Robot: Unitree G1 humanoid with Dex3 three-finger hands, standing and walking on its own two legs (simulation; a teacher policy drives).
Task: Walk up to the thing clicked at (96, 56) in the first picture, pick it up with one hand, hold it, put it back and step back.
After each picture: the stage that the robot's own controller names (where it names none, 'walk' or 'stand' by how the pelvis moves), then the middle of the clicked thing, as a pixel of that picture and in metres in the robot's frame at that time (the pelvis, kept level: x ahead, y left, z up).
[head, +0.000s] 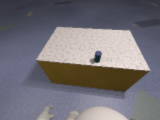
stand; (97, 56) +0.62 -0.05 -0.11
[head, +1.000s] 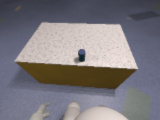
walk; (81, 55) +0.54 +0.12 -0.08
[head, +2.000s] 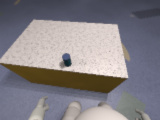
stand; (67, 60) +0.45 +0.22 -0.07
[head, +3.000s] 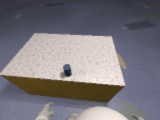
stand; (67, 70) +0.43 +0.22 -0.11
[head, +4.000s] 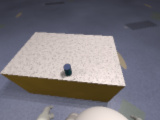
stand; (67, 70) +0.43 +0.22 -0.12
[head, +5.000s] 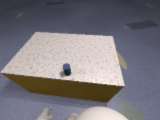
stand; (67, 69) +0.43 +0.22 -0.12
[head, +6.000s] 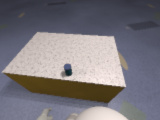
stand; (68, 70) +0.43 +0.22 -0.12
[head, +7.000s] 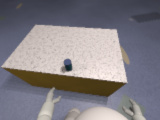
rise first; (68, 65) +0.44 +0.22 -0.11
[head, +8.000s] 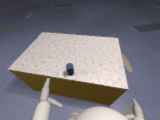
go down; (70, 69) +0.43 +0.22 -0.11
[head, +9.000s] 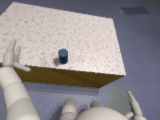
go down; (63, 56) +0.45 +0.20 -0.04
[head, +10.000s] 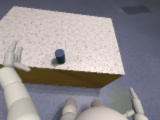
approach; (60, 57) +0.45 +0.21 -0.03
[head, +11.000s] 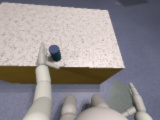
close in; (55, 53) +0.46 +0.22 +0.00
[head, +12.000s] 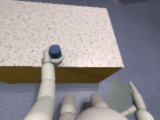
lift; (56, 54) +0.45 +0.20 +0.01
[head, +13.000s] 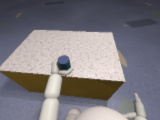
lift; (65, 65) +0.33 +0.17 +0.11
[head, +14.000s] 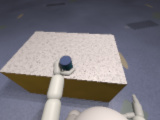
hold; (67, 65) +0.33 +0.16 +0.12
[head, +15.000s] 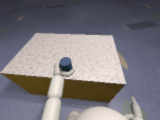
hold; (67, 67) +0.33 +0.17 +0.10
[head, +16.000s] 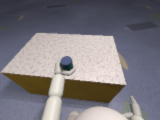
crouch; (67, 66) +0.33 +0.16 +0.10
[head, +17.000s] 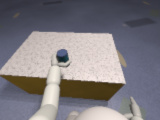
crouch; (63, 58) +0.39 +0.20 +0.10
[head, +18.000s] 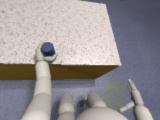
lower; (49, 51) +0.46 +0.23 -0.01
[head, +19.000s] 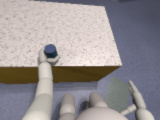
lower; (52, 53) +0.46 +0.21 +0.00
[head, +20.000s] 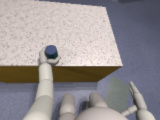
lower; (52, 54) +0.45 +0.21 +0.00
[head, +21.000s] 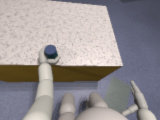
lower; (52, 54) +0.45 +0.22 +0.00
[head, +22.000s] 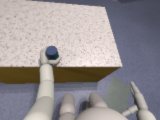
loosen; (53, 55) +0.44 +0.21 +0.00
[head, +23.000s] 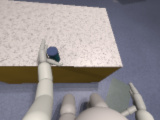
withdraw; (54, 55) +0.44 +0.21 +0.00
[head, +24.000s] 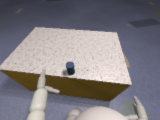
sink last; (70, 68) +0.41 +0.19 -0.06
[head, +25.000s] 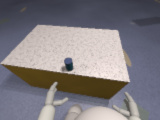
stand; (69, 64) +0.44 +0.21 -0.05
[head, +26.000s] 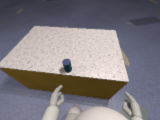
stand; (67, 65) +0.43 +0.21 -0.05
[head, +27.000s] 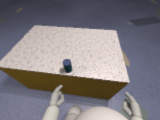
stand; (67, 66) +0.42 +0.21 -0.05
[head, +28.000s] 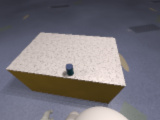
stand; (69, 70) +0.44 +0.21 -0.11
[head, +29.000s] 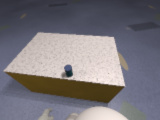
stand; (68, 71) +0.42 +0.21 -0.12
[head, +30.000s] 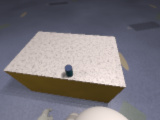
stand; (69, 71) +0.42 +0.21 -0.12
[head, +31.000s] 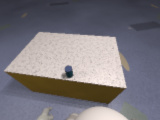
walk; (69, 71) +0.41 +0.21 -0.12
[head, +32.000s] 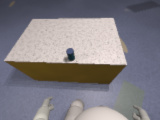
walk; (70, 54) +0.52 +0.20 -0.09
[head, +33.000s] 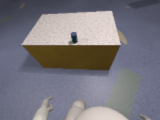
walk; (74, 38) +0.78 +0.23 -0.10
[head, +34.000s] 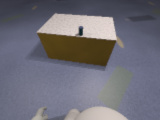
stand; (80, 31) +1.07 +0.19 -0.09
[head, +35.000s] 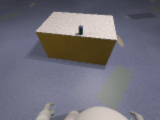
stand; (80, 30) +1.06 +0.17 -0.11
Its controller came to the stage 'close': yes
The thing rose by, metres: 0.22
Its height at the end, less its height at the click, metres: +0.00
